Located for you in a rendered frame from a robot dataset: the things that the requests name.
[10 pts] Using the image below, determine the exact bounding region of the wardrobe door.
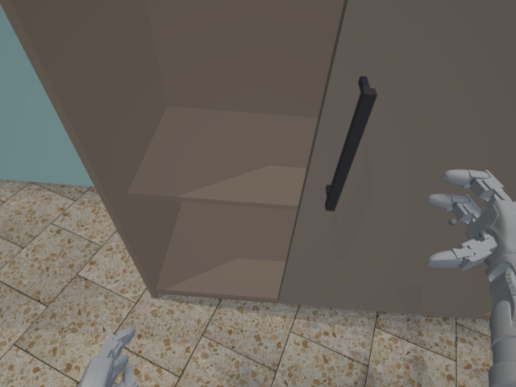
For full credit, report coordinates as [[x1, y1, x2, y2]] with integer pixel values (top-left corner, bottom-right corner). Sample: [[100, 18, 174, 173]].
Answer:
[[278, 0, 516, 319]]

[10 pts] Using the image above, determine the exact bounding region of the robot left hand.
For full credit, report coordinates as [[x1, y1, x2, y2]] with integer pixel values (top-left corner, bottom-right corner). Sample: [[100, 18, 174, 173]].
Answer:
[[78, 327, 139, 387]]

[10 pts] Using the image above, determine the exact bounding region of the handle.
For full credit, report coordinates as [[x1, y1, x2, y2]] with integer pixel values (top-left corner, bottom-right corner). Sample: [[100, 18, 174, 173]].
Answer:
[[325, 76, 377, 211]]

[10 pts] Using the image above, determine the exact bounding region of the robot right hand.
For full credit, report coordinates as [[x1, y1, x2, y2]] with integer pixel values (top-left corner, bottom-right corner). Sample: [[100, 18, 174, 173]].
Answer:
[[427, 169, 516, 271]]

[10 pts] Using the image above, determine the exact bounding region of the robot right forearm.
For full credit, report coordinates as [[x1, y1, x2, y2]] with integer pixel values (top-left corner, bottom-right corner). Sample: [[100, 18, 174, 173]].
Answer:
[[485, 253, 516, 387]]

